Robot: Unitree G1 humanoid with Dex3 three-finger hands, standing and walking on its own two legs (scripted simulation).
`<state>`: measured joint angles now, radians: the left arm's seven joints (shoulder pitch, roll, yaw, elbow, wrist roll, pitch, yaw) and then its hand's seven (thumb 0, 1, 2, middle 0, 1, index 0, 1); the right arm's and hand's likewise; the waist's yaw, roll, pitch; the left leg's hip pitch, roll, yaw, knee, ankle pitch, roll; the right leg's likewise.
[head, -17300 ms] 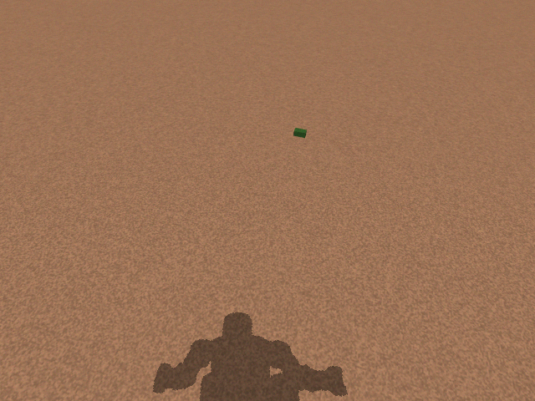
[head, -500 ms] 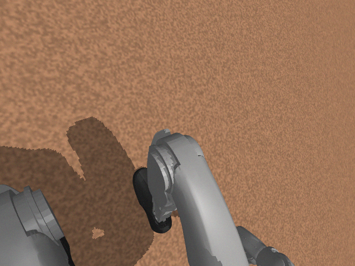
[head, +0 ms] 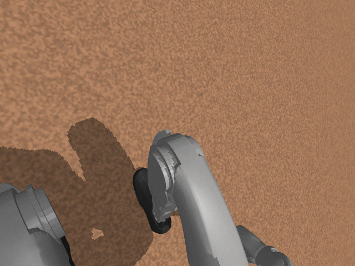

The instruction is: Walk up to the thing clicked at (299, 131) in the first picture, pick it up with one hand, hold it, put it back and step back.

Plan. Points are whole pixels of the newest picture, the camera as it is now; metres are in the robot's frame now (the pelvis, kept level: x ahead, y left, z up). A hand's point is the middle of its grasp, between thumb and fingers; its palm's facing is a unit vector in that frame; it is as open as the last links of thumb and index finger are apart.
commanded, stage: close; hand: left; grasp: from above
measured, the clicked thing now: out of the picture +0.47 +0.34 -0.29
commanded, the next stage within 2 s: settle in 0.10 s
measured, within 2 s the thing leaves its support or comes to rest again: leaves its support in 0.50 s
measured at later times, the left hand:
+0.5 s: hand out of the picture +0.45 +0.34 -0.25, palm faces -0.44 -0.16 -0.88, open 6.5 cm
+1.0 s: hand out of the picture +0.45 +0.35 -0.15, palm faces -0.45 -0.12 -0.89, open 6.5 cm
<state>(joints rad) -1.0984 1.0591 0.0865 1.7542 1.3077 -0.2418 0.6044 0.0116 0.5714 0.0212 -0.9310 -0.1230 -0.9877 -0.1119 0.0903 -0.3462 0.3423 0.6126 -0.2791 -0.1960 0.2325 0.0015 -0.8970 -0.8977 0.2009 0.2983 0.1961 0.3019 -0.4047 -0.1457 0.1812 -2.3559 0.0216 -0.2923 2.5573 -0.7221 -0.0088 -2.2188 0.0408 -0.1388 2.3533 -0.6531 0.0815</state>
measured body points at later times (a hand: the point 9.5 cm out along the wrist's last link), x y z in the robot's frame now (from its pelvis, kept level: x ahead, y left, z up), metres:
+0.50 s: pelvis +0.00 +0.00 +0.00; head +0.28 +0.14 +0.33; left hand +0.47 +0.35 -0.20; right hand +0.06 -0.26 -0.05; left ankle +0.06 +0.13 -0.27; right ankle +0.12 -0.13 -0.27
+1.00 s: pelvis +0.00 -0.01 +0.02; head +0.24 +0.11 +0.38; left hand +0.47 +0.35 -0.10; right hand +0.10 -0.27 -0.07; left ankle +0.06 +0.13 -0.27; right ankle +0.12 -0.13 -0.27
